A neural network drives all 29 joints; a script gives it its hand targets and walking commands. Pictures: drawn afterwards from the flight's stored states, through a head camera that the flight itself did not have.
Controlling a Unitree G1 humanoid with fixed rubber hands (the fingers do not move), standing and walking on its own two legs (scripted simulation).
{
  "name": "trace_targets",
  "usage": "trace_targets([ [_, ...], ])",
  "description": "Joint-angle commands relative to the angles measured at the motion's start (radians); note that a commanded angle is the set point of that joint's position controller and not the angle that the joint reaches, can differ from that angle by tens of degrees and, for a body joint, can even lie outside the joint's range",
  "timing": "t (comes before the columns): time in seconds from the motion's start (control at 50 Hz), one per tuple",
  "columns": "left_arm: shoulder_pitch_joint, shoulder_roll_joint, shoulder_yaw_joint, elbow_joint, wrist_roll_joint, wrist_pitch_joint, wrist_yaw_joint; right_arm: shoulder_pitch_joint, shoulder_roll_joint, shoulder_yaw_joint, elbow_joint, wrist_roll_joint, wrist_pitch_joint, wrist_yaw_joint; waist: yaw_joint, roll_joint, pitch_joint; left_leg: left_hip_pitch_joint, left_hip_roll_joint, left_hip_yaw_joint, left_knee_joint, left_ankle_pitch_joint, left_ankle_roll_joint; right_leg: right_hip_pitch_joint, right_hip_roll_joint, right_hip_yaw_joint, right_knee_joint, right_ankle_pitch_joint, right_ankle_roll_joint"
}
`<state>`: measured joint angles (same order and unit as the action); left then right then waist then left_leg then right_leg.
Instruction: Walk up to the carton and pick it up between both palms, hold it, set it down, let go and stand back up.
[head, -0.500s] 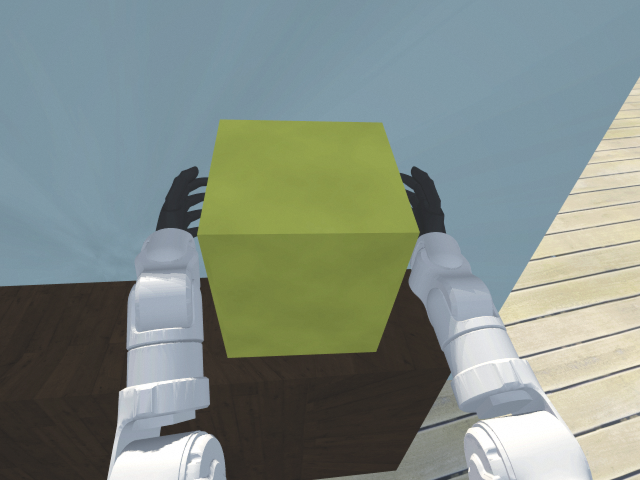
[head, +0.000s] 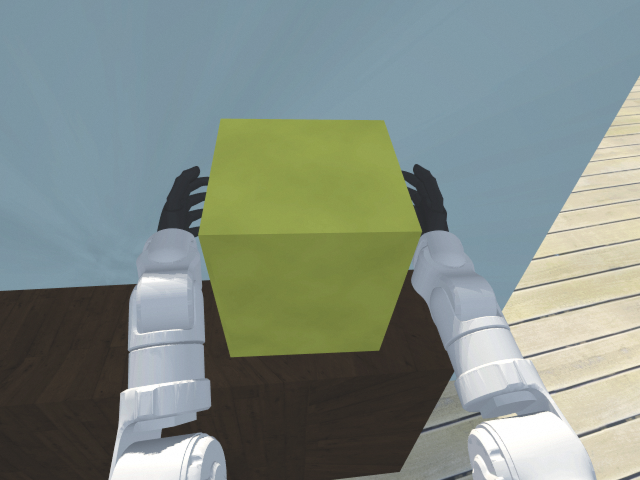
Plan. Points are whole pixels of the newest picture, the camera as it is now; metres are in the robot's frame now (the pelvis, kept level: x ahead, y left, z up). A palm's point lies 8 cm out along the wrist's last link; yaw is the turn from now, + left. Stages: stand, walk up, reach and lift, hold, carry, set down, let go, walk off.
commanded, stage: hold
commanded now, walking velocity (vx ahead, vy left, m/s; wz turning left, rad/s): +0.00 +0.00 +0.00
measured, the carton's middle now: (305, 242) +0.40 +0.00 +0.12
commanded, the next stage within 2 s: none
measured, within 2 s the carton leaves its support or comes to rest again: neither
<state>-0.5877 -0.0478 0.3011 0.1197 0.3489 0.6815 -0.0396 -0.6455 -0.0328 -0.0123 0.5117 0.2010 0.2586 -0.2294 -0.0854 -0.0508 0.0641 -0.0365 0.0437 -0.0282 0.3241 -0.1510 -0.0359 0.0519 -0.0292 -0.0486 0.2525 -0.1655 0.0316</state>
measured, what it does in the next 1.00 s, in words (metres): stands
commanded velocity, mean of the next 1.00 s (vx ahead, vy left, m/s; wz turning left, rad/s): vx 0.00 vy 0.00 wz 0.00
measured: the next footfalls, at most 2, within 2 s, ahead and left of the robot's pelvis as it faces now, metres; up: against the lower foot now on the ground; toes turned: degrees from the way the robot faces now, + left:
none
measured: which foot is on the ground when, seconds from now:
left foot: down 0.00-1.00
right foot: down 0.00-1.00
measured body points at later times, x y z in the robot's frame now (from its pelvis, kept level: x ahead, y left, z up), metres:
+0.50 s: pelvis +0.00 +0.00 +0.00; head -0.03 +0.02 +0.45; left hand +0.38 +0.15 +0.17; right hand +0.38 -0.15 +0.17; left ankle +0.03 +0.14 -0.75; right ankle -0.01 -0.14 -0.75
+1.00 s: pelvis +0.00 +0.00 +0.00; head -0.03 +0.02 +0.45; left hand +0.39 +0.15 +0.17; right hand +0.38 -0.15 +0.17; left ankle +0.03 +0.14 -0.75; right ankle -0.01 -0.14 -0.75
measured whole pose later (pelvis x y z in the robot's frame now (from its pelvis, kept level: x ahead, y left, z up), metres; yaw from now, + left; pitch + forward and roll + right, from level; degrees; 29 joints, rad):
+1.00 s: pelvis +0.00 +0.00 +0.00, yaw +0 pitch -8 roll -1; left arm -0.62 -0.06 0.32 0.17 0.36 0.67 -0.04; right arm -0.65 -0.03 -0.04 0.54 0.18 0.25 -0.22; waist -0.09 -0.04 0.07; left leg -0.04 0.04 -0.03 0.32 -0.15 -0.03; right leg 0.05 -0.03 -0.05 0.25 -0.16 0.03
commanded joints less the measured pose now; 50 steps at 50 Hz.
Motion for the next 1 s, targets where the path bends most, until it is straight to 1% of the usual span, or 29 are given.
trace_targets([
  [0.0,-0.627,-0.558,-0.502,-0.038,-0.145,-0.069,-0.137,-0.778,0.583,0.394,-0.314,0.036,-0.054,0.079,-0.015,0.057,-0.370,0.130,-0.092,0.083,-0.001,0.191,0.001,0.027,0.087,-0.067,-0.011,0.179,0.026],
  [0.02,-0.629,-0.578,-0.540,-0.054,-0.164,-0.067,-0.136,-0.767,0.603,0.378,-0.313,0.031,-0.060,0.078,-0.031,0.074,-0.353,0.124,-0.088,0.081,-0.014,0.164,0.002,0.014,0.081,-0.059,-0.021,0.150,0.027],
  [0.04,-0.663,-0.564,-0.531,-0.097,-0.168,-0.078,-0.133,-0.751,0.601,0.411,-0.296,0.043,-0.051,0.085,-0.012,0.063,-0.391,0.134,-0.084,0.079,-0.013,0.193,0.007,0.022,0.084,-0.063,-0.010,0.157,0.027],
  [0.1,-0.655,-0.563,-0.500,-0.054,-0.161,-0.077,-0.134,-0.770,0.585,0.373,-0.272,0.043,-0.056,0.087,-0.008,0.055,-0.347,0.141,-0.080,0.081,-0.019,0.202,0.005,0.014,0.093,-0.067,-0.011,0.149,0.021],
  [0.12,-0.654,-0.583,-0.515,-0.053,-0.163,-0.074,-0.137,-0.728,0.587,0.364,-0.233,0.019,-0.051,0.087,-0.024,0.077,-0.400,0.154,-0.078,0.079,-0.017,0.214,-0.004,0.020,0.089,-0.068,-0.016,0.141,0.009],
  [0.16,-0.657,-0.584,-0.526,-0.057,-0.174,-0.079,-0.133,-0.758,0.568,0.390,-0.282,0.026,-0.070,0.091,-0.007,0.082,-0.421,0.169,-0.081,0.086,0.001,0.273,-0.007,0.035,0.092,-0.066,-0.002,0.192,0.015],
  [0.2,-0.656,-0.592,-0.535,-0.086,-0.168,-0.082,-0.124,-0.744,0.596,0.404,-0.283,0.032,-0.060,0.089,-0.023,0.070,-0.415,0.181,-0.083,0.082,0.012,0.267,-0.015,0.032,0.092,-0.070,-0.008,0.209,0.017],
  [0.22,-0.608,-0.592,-0.533,-0.079,-0.173,-0.080,-0.127,-0.780,0.604,0.402,-0.352,0.044,-0.077,0.081,-0.007,0.051,-0.456,0.182,-0.083,0.087,0.017,0.300,-0.008,0.059,0.096,-0.059,-0.005,0.243,0.018],
  [0.28,-0.574,-0.579,-0.549,-0.113,-0.184,-0.083,-0.120,-0.747,0.615,0.480,-0.386,0.072,-0.067,0.067,-0.008,0.033,-0.483,0.208,-0.092,0.075,0.034,0.368,-0.005,0.098,0.095,-0.060,0.010,0.384,0.037],
  [0.3,-0.598,-0.564,-0.542,-0.116,-0.175,-0.081,-0.131,-0.730,0.603,0.464,-0.366,0.067,-0.060,0.063,-0.005,0.055,-0.441,0.187,-0.103,0.082,0.034,0.348,-0.003,0.096,0.088,-0.057,0.016,0.408,0.038],
  [0.34,-0.590,-0.528,-0.511,-0.112,-0.156,-0.071,-0.141,-0.747,0.599,0.490,-0.393,0.073,-0.058,0.062,0.001,0.013,-0.426,0.166,-0.102,0.083,0.023,0.302,0.009,0.098,0.085,-0.062,0.016,0.384,0.049],
  [0.36,-0.599,-0.522,-0.497,-0.092,-0.143,-0.067,-0.134,-0.722,0.568,0.468,-0.318,0.072,-0.047,0.065,0.010,0.044,-0.360,0.161,-0.096,0.079,0.005,0.279,0.012,0.067,0.084,-0.064,0.008,0.299,0.043],
  [0.38,-0.574,-0.554,-0.544,-0.144,-0.153,-0.063,-0.134,-0.709,0.594,0.464,-0.377,0.080,-0.057,0.065,-0.007,0.065,-0.411,0.195,-0.091,0.081,0.014,0.336,-0.003,0.070,0.087,-0.068,0.009,0.348,0.044],
  [0.4,-0.559,-0.540,-0.532,-0.130,-0.149,-0.060,-0.136,-0.704,0.585,0.466,-0.359,0.080,-0.052,0.060,0.010,0.053,-0.378,0.177,-0.094,0.083,0.025,0.337,0.001,0.070,0.090,-0.063,0.015,0.366,0.042],
  [0.42,-0.592,-0.532,-0.543,-0.157,-0.160,-0.061,-0.137,-0.752,0.577,0.476,-0.388,0.091,-0.054,0.063,-0.001,0.051,-0.419,0.196,-0.090,0.075,0.031,0.366,-0.007,0.080,0.093,-0.066,0.017,0.360,0.041],
  [0.44,-0.589,-0.534,-0.504,-0.118,-0.149,-0.057,-0.139,-0.742,0.571,0.469,-0.353,0.082,-0.045,0.064,0.012,0.031,-0.354,0.164,-0.094,0.078,0.016,0.316,0.004,0.073,0.086,-0.060,-0.001,0.332,0.042],
  [0.46,-0.610,-0.544,-0.514,-0.104,-0.156,-0.056,-0.140,-0.698,0.571,0.426,-0.300,0.054,-0.037,0.068,-0.014,0.056,-0.337,0.160,-0.091,0.085,0.012,0.282,-0.007,0.052,0.084,-0.059,-0.009,0.287,0.030],
  [0.5,-0.562,-0.567,-0.531,-0.089,-0.157,-0.056,-0.144,-0.754,0.582,0.431,-0.380,0.059,-0.058,0.068,-0.004,0.034,-0.372,0.165,-0.090,0.086,-0.002,0.252,0.003,0.060,0.092,-0.066,-0.012,0.258,0.024],
  [0.52,-0.606,-0.559,-0.526,-0.077,-0.166,-0.065,-0.145,-0.731,0.579,0.420,-0.352,0.043,-0.053,0.067,-0.013,0.029,-0.345,0.140,-0.090,0.083,-0.019,0.214,0.006,0.056,0.085,-0.063,-0.018,0.220,0.029],
  [0.56,-0.683,-0.568,-0.551,-0.142,-0.180,-0.076,-0.140,-0.711,0.569,0.385,-0.285,0.031,-0.055,0.078,-0.037,0.085,-0.382,0.156,-0.083,0.083,-0.004,0.235,-0.006,0.031,0.088,-0.072,0.000,0.203,0.019],
  [0.62,-0.714,-0.552,-0.538,-0.128,-0.171,-0.082,-0.126,-0.747,0.578,0.385,-0.258,0.032,-0.066,0.102,-0.006,0.108,-0.399,0.155,-0.082,0.087,-0.019,0.207,-0.002,0.009,0.087,-0.063,-0.014,0.123,0.015],
  [0.64,-0.672,-0.578,-0.539,-0.082,-0.170,-0.075,-0.126,-0.806,0.571,0.378,-0.318,0.027,-0.072,0.096,-0.018,0.075,-0.398,0.124,-0.080,0.079,-0.008,0.171,-0.001,0.013,0.085,-0.066,-0.014,0.091,0.015],
  [0.7,-0.659,-0.585,-0.509,-0.009,-0.146,-0.079,-0.128,-0.750,0.577,0.342,-0.231,0.000,-0.072,0.104,-0.021,0.088,-0.382,0.129,-0.076,0.081,-0.037,0.119,0.002,-0.007,0.088,-0.067,-0.021,0.035,0.009],
  [0.74,-0.585,-0.557,-0.480,0.016,-0.126,-0.066,-0.134,-0.746,0.567,0.350,-0.255,-0.003,-0.072,0.100,0.001,0.066,-0.343,0.129,-0.076,0.083,-0.025,0.168,0.003,0.026,0.084,-0.069,-0.023,0.089,0.005],
  [0.76,-0.614,-0.587,-0.517,-0.030,-0.150,-0.076,-0.136,-0.786,0.575,0.358,-0.312,0.010,-0.089,0.095,-0.030,0.065,-0.441,0.151,-0.079,0.081,-0.004,0.212,-0.004,0.041,0.088,-0.067,-0.018,0.141,0.010],
  [0.88,-0.681,-0.559,-0.480,-0.036,-0.147,-0.086,-0.130,-0.791,0.598,0.383,-0.275,0.025,-0.079,0.095,0.010,0.050,-0.369,0.141,-0.087,0.091,0.003,0.234,0.011,0.024,0.090,-0.064,-0.011,0.158,0.017],
  [0.9,-0.679,-0.579,-0.494,-0.029,-0.155,-0.086,-0.129,-0.798,0.606,0.386,-0.256,0.017,-0.079,0.094,-0.003,0.057,-0.382,0.147,-0.092,0.094,0.008,0.239,-0.002,0.017,0.092,-0.065,-0.012,0.176,0.015],
  [0.96,-0.575,-0.576,-0.493,-0.054,-0.159,-0.082,-0.127,-0.794,0.610,0.448,-0.378,0.057,-0.079,0.079,0.026,0.007,-0.457,0.175,-0.091,0.085,0.017,0.329,0.010,0.101,0.094,-0.051,-0.007,0.306,0.029],
  [0.98,-0.607,-0.579,-0.522,-0.106,-0.167,-0.083,-0.126,-0.771,0.598,0.452,-0.352,0.072,-0.080,0.077,-0.010,0.047,-0.479,0.214,-0.096,0.077,0.038,0.397,-0.003,0.089,0.103,-0.069,0.016,0.377,0.037],
])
